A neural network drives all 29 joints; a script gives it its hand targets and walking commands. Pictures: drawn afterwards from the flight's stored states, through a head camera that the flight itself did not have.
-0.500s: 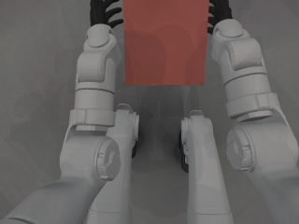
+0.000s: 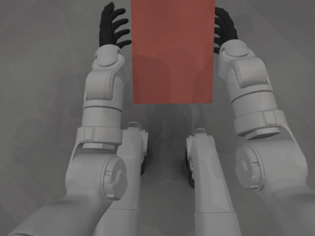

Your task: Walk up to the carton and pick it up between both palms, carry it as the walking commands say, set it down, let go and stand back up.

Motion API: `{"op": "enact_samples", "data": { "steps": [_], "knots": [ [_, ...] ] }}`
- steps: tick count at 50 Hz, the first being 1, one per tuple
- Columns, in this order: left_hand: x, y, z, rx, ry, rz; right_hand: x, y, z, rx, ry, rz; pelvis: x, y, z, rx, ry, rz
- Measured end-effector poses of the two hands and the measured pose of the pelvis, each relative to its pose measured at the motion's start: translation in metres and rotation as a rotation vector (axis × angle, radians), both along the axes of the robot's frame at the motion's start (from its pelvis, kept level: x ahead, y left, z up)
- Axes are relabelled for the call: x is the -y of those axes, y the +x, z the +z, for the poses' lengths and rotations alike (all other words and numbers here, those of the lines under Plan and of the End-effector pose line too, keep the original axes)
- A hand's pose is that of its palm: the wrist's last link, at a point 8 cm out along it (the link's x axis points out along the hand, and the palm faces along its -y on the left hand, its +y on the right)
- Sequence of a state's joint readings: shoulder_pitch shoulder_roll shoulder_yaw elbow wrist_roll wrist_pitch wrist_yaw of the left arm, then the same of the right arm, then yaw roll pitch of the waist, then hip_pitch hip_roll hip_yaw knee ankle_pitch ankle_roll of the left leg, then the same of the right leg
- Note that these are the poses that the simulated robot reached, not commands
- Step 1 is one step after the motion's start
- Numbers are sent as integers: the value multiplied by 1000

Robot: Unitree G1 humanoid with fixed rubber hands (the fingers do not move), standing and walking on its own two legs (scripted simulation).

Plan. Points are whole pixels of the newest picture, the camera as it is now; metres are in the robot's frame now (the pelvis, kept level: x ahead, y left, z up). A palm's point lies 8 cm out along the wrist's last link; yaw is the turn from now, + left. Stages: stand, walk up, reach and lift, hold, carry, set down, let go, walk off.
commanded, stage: reach and lift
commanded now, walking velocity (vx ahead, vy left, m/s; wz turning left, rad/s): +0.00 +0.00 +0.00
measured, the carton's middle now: (166, 60) +0.50 +0.02 -0.12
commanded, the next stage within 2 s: none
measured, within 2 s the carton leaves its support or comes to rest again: neither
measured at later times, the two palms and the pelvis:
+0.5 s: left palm (102, 40) +0.46 +0.13 +0.05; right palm (248, 41) +0.48 -0.11 +0.03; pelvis +0.00 +0.00 +0.05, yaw -1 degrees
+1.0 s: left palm (76, 7) +0.44 +0.12 +0.16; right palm (303, 2) +0.46 -0.12 +0.15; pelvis +0.07 -0.01 +0.12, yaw -2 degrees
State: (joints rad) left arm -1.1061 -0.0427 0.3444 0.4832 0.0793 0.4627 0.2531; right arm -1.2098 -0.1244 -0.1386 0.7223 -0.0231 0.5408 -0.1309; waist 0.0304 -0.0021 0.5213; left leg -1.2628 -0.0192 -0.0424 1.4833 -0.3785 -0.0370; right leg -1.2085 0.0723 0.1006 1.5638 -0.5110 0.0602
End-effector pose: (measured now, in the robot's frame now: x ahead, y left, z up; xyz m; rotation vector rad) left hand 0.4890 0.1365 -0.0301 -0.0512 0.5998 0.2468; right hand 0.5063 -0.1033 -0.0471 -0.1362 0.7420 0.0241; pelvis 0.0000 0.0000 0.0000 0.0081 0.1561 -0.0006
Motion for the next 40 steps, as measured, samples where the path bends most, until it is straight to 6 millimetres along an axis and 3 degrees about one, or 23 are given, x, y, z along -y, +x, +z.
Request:
{"op": "enact_samples", "data": {
  "steps": [29,34,40],
  "knots": [
    [11,-29,94,18,-4,-13,11,-33,93,22,3,-19,1,2,61,102,0,-15],
    [13,-33,115,-10,11,-36,14,-39,117,1,-26,-13,1,13,72,60,0,-19],
    [17,-44,151,-68,35,-55,17,-50,155,-50,-53,5,2,43,94,-27,2,-17]
  ]
}}
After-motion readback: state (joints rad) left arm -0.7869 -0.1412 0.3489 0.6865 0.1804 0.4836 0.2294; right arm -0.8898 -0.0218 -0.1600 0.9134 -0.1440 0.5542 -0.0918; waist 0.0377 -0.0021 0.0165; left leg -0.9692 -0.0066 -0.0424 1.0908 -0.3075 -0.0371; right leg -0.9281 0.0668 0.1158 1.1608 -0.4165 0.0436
